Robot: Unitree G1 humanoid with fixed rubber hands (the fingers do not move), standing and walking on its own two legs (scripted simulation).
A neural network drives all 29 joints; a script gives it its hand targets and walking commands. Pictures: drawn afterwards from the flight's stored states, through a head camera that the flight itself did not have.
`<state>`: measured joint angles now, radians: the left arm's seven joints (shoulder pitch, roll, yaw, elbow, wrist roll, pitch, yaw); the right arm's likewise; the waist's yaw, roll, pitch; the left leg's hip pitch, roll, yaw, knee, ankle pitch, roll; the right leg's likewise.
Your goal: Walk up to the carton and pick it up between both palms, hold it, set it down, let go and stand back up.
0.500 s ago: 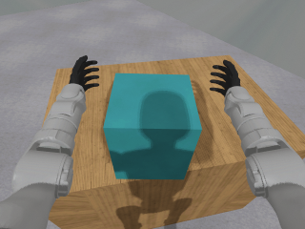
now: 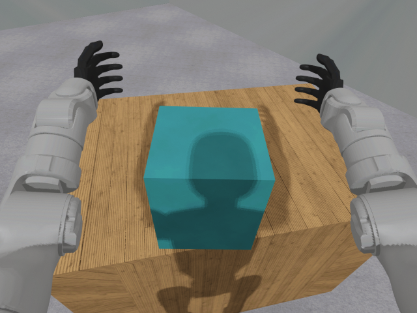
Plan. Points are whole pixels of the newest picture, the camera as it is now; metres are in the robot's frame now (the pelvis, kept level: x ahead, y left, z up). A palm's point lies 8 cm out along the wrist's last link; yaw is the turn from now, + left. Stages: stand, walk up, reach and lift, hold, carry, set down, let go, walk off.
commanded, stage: set down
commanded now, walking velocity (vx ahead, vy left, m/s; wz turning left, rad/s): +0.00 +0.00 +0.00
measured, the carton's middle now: (206, 180) +0.39 +0.01 +0.04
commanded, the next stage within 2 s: none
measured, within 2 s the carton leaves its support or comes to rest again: neither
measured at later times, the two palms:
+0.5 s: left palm (88, 150) +0.36 +0.22 +0.16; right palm (328, 149) +0.36 -0.21 +0.17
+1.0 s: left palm (85, 207) +0.29 +0.23 +0.08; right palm (325, 210) +0.29 -0.21 +0.08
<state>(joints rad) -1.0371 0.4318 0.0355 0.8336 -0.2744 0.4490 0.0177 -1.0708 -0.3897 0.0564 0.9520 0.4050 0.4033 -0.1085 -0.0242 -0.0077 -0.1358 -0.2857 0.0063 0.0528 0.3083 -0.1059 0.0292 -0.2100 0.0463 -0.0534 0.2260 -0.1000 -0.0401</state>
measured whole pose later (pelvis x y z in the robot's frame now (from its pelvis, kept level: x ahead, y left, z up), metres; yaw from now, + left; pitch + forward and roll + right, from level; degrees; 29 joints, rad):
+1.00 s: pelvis +0.02 +0.01 +0.00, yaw -2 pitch -2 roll -1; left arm 0.00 0.27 0.08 -0.02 -0.18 0.34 -0.02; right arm 0.03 -0.25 -0.03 0.05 0.31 0.22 -0.09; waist 0.04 -0.03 -0.02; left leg -0.08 0.00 0.09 0.28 -0.15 0.03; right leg -0.02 0.04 -0.01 0.18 -0.13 -0.03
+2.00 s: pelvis +0.03 +0.00 +0.00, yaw -2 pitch -1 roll -1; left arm 0.33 0.27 0.01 0.03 -0.13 0.26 -0.01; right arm 0.40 -0.15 0.04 0.08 0.17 0.11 -0.06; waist 0.06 -0.01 -0.01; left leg -0.10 0.01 0.09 0.27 -0.16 0.02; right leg -0.04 0.05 0.00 0.19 -0.14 -0.04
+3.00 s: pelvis -0.01 -0.01 -0.01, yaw -2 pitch -7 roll +1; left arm 0.03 0.23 0.05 0.37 0.03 0.34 -0.07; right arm 0.12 -0.15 -0.04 0.64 -0.02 0.03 -0.02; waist 0.03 0.04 0.02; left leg -0.10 0.00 0.08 0.36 -0.14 0.02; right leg -0.09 0.04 -0.02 0.41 -0.20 -0.06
